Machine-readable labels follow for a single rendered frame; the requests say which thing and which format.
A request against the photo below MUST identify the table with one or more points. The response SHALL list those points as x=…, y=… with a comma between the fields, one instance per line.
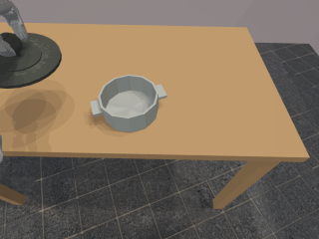
x=221, y=103

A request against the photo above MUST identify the pot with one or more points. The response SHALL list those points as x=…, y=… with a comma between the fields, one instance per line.
x=129, y=103

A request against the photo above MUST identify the knob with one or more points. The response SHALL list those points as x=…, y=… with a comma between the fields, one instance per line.
x=14, y=41

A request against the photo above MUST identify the lid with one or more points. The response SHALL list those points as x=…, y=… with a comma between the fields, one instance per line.
x=39, y=58

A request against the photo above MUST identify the robot left hand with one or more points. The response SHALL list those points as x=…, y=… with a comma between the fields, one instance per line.
x=13, y=18

